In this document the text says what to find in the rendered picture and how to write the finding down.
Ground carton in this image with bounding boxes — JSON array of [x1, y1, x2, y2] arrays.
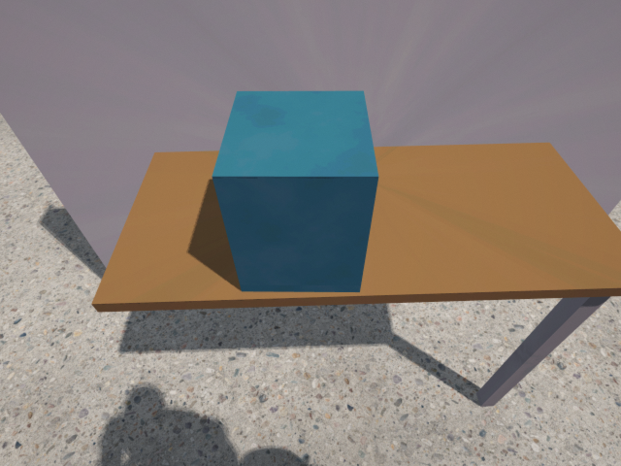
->
[[212, 91, 378, 292]]

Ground table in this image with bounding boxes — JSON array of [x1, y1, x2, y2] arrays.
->
[[91, 143, 621, 407]]

